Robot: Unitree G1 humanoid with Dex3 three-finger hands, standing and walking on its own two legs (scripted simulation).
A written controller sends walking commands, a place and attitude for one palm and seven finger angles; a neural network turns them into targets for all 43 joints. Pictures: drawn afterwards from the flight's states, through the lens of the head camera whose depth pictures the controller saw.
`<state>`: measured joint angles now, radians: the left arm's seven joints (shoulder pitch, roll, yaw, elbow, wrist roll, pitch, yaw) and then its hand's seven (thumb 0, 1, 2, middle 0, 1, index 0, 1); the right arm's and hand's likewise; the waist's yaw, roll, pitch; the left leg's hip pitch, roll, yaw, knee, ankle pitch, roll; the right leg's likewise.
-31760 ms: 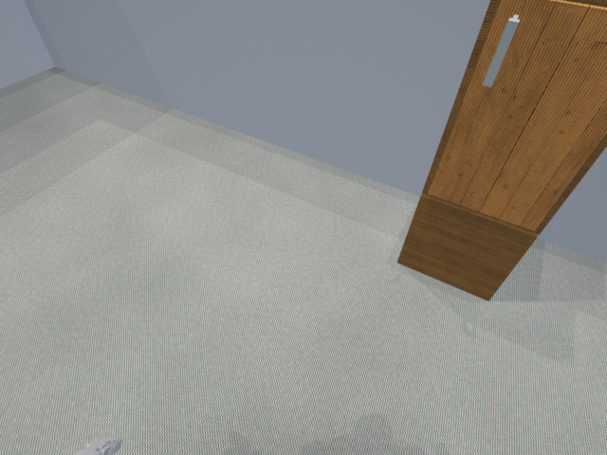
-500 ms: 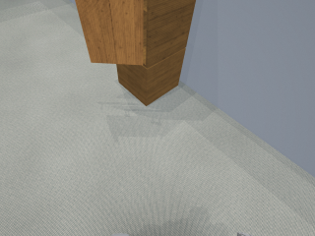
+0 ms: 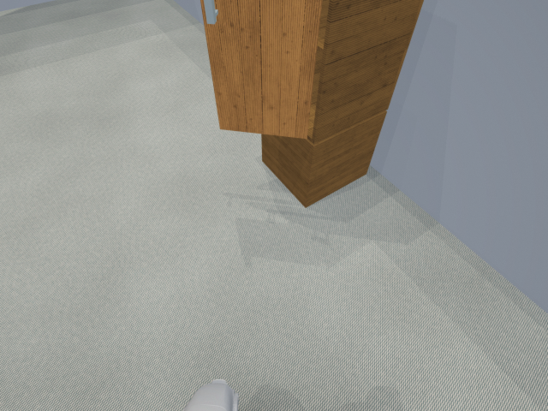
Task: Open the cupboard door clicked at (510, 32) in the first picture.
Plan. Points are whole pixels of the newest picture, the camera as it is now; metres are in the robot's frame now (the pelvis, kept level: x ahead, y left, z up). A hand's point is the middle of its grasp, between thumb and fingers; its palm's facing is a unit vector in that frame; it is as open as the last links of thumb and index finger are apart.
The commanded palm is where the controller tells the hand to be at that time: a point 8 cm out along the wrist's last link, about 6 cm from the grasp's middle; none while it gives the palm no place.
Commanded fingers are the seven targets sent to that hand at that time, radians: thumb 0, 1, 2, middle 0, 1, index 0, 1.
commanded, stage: take the last steps up to it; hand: left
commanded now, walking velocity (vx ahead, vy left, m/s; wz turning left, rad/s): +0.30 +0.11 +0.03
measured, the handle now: out of the picture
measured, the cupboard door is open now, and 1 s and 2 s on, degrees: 47 47 47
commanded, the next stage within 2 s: come to a stop and stand still in 1.02 s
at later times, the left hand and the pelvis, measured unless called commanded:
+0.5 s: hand (161, 310) +0.29 +0.25 -0.15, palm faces -0.05 -0.98 -0.21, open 7.4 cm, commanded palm none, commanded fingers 0.00 0.90 0.90 -0.20 -0.30 -0.20 -0.30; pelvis +0.17 +0.07 +0.00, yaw -3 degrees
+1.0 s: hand (161, 315) +0.30 +0.26 -0.19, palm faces +0.05 -0.99 -0.14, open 7.3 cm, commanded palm none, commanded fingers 0.00 0.90 0.90 -0.20 -0.30 -0.20 -0.30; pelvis +0.37 +0.09 -0.02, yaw -3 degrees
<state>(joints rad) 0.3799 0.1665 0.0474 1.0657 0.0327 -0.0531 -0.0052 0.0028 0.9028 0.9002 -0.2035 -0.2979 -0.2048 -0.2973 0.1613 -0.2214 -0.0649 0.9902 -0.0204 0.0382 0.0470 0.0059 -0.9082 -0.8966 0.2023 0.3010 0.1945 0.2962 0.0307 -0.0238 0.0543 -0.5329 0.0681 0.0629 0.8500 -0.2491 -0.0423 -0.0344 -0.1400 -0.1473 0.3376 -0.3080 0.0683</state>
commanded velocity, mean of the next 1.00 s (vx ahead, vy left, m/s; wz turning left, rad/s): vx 0.28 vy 0.04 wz -0.03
